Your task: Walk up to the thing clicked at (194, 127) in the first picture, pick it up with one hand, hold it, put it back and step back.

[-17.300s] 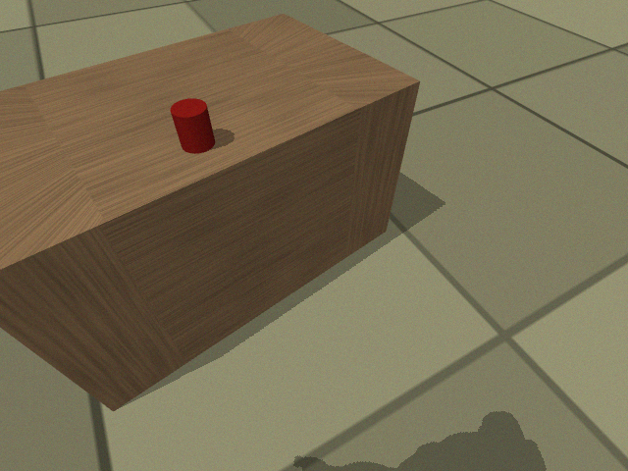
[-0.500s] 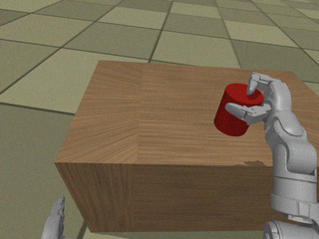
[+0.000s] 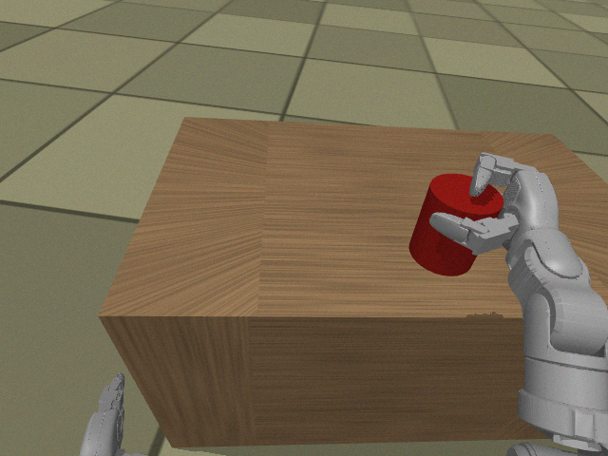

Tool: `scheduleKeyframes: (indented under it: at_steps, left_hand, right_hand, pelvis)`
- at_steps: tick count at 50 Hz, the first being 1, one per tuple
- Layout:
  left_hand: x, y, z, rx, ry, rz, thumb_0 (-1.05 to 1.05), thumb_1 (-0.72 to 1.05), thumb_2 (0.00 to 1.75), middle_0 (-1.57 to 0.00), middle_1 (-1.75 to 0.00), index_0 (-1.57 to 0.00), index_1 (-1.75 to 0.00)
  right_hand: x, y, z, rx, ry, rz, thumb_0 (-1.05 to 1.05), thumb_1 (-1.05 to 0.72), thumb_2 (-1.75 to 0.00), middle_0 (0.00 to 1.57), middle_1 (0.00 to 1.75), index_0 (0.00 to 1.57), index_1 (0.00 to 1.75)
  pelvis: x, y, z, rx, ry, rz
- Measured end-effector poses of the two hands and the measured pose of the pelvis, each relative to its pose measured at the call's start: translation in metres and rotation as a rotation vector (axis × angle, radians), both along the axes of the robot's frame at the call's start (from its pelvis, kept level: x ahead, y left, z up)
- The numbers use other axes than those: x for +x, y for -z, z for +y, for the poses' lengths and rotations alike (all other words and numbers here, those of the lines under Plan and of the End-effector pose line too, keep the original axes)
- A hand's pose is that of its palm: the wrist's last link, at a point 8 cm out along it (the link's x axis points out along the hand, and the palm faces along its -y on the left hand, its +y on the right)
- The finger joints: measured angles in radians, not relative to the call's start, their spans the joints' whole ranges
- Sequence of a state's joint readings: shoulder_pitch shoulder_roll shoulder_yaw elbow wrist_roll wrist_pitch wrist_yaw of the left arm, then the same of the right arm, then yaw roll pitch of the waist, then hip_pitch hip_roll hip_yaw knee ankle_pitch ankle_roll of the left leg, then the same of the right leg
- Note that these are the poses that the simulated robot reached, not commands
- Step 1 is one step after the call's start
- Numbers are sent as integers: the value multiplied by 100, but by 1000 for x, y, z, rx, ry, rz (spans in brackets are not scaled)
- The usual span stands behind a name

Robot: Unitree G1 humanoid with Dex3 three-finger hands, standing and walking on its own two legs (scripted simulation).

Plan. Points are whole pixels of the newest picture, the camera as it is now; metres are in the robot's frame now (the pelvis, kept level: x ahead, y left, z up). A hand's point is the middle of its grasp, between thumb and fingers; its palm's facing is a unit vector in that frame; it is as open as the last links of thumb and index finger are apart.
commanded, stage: hold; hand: right
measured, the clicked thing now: (452, 225) +0.33 -0.18 +0.19
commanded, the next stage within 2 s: crouch in 1.80 s
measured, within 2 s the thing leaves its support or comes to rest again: neither
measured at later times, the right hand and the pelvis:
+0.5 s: hand (464, 199) +0.33 -0.17 +0.23, palm faces +0.12 +0.99 -0.02, open 7.0 cm; pelvis -0.01 +0.00 +0.00, yaw +0 degrees
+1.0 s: hand (463, 195) +0.33 -0.17 +0.24, palm faces +0.12 +0.99 -0.02, open 7.1 cm; pelvis -0.01 +0.00 +0.00, yaw +0 degrees
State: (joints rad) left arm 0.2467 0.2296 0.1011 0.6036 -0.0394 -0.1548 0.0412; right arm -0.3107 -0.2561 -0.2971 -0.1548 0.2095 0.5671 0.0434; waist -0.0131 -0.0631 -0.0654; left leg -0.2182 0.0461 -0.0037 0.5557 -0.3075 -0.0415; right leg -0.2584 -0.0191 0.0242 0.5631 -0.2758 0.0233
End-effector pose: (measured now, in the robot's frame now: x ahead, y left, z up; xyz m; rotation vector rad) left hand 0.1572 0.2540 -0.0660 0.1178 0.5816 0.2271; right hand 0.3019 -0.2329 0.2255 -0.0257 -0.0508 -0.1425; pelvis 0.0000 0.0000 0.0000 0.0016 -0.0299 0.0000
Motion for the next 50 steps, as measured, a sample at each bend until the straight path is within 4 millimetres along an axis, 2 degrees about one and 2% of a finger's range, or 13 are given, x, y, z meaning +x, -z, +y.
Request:
scheduleKeyframes:
  at_steps: [8,19,28,37,50]
  left_hand:
    - [4,-4,-2,-10,-9,-38,-1,-52,5,-5,-5,-6,-5]
    - [-10,6,-4,-23,1,3,-1,-53,5,-5,-5,-6,-5]
    - [-7,-4,4,-7,-3,-48,-1,-52,4,-5,-5,-6,-4]
    - [-11,0,5,-10,-4,-26,-1,-53,5,-4,-5,-5,-4]
    - [-7,-2,6,-6,-12,-36,-1,-53,5,-4,-5,-5,-4]
  right_hand:
    - [0,-3,3,3,-27,6,0,47,-102,59,110,132,143]
    - [-5,-10,5,3,-25,-7,0,48,-103,58,111,133,145]
    - [-4,-7,10,16,-27,5,0,47,-103,59,110,133,145]
    - [-9,-7,14,6,-24,-1,0,48,-103,59,110,133,144]
    - [-2,-12,11,5,-21,-7,0,48,-103,59,110,132,143]
  pelvis:
    - [-1,0,-1,1,-2,-5]
    - [-7,0,0,1,-1,-13]
    - [-10,-1,4,0,-2,-15]
    - [-10,-1,5,-1,0,-18]
    - [-8,-1,4,0,-3,-14]
